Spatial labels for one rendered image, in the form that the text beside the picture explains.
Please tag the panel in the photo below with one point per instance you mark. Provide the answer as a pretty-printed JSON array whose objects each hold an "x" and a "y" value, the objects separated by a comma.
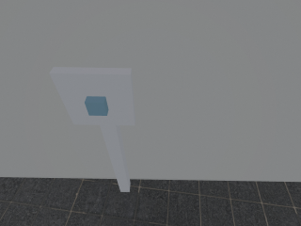
[{"x": 74, "y": 84}]

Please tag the button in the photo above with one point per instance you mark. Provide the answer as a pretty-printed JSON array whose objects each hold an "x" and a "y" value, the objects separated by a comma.
[{"x": 96, "y": 105}]

